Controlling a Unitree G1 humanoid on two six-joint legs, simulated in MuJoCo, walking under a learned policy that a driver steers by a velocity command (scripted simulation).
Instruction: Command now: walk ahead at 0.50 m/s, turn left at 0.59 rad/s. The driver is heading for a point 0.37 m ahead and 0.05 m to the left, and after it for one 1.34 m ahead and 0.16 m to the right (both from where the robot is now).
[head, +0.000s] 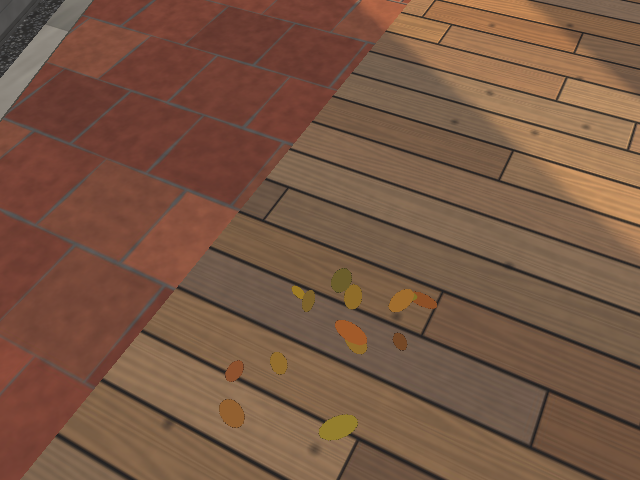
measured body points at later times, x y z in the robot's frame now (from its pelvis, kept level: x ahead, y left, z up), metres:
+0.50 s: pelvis +0.23 +0.05 -0.01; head +0.28 +0.08 +0.44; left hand +0.18 +0.31 -0.15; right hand +0.48 -0.12 -0.11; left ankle +0.30 +0.13 -0.73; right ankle +0.12 -0.11 -0.64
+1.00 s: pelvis +0.29 +0.03 +0.00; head +0.31 +0.01 +0.45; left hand +0.39 +0.30 -0.11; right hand +0.39 -0.24 -0.14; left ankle +0.29 +0.13 -0.71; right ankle +0.28 -0.05 -0.73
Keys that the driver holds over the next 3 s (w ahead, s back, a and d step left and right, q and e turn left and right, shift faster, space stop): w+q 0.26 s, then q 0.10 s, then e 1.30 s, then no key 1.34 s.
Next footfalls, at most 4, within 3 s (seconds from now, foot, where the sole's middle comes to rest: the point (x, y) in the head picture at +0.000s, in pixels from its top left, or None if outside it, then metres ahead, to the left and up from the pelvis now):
0.42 left None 0.34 0.14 -0.77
0.94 right None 0.32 -0.05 -0.77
1.46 left None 0.35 0.14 -0.77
1.88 right None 0.24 -0.04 -0.77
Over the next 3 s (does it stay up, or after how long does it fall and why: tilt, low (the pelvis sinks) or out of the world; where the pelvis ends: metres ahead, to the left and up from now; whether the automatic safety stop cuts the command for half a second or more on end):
stays up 0.26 0.08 0.01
